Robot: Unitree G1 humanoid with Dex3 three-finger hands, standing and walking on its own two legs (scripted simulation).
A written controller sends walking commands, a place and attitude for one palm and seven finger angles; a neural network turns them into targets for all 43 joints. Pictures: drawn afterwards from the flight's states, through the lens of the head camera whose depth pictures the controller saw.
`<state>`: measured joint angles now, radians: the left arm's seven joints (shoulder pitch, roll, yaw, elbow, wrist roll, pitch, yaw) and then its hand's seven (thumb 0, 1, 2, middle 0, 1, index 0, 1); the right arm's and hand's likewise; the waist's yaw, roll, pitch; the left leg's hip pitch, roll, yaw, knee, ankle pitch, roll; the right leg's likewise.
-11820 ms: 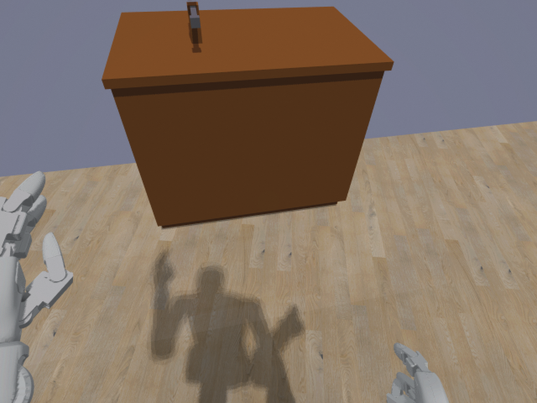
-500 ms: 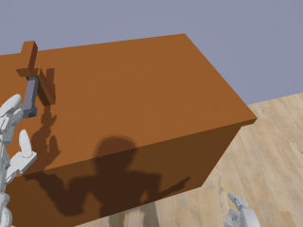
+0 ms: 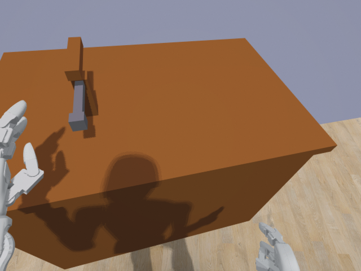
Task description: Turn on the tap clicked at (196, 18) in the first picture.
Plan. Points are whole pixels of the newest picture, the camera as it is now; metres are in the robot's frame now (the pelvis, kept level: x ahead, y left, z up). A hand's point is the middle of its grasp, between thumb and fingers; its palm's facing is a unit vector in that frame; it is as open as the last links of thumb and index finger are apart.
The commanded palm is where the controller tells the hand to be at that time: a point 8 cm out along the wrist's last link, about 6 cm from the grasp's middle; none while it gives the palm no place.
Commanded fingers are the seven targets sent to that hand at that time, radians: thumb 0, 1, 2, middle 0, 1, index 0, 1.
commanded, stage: come to a stop and stand still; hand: left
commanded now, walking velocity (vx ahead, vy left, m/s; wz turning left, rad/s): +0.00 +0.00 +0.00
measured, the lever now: (78, 121) +0.35 +0.25 +0.14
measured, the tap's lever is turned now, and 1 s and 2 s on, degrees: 0 0 0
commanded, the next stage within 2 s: look again from close up in 0.36 s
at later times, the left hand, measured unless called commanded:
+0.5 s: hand (33, 164) +0.23 +0.27 +0.16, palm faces +0.39 -0.83 -0.39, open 7.4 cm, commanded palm +0.17 +0.30 +0.18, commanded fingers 0.00 0.90 0.90 -0.20 -0.30 -0.20 -0.30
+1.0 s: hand (50, 172) +0.22 +0.24 +0.16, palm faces +0.39 -0.85 -0.37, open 7.4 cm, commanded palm +0.17 +0.27 +0.18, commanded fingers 0.00 0.90 0.90 -0.20 -0.30 -0.20 -0.30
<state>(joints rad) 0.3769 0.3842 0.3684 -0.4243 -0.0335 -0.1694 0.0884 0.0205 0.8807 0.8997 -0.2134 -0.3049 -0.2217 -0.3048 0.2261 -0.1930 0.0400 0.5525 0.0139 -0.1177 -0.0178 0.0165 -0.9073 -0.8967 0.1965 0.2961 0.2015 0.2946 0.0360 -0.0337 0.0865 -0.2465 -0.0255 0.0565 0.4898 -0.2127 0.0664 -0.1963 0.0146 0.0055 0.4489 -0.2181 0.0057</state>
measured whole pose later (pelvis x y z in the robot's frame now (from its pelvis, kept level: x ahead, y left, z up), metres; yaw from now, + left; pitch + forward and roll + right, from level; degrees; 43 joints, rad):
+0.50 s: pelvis +0.01 +0.01 +0.00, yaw +1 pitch -1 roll -2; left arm 0.40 0.38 0.36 -0.48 -0.03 -0.18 0.10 0.02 0.89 0.90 -0.21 -0.30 -0.21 -0.30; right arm 0.19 -0.19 0.04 0.55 0.01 -0.08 0.00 0.02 -0.91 -0.90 0.20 0.30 0.20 0.30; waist 0.03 -0.03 0.07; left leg -0.23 -0.05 0.04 0.47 -0.22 0.08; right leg -0.16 -0.01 -0.01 0.41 -0.22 0.03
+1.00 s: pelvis +0.01 -0.01 +0.00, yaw +1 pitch -2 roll -1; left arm 0.42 0.37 0.34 -0.43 -0.05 -0.16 0.10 0.02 0.89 0.90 -0.21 -0.30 -0.21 -0.30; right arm 0.20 -0.20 0.03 0.56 0.02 -0.07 -0.03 0.02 -0.91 -0.90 0.20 0.30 0.20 0.29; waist 0.03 -0.01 0.04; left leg -0.22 -0.01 0.04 0.44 -0.20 0.04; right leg -0.16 0.03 -0.01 0.39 -0.20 -0.01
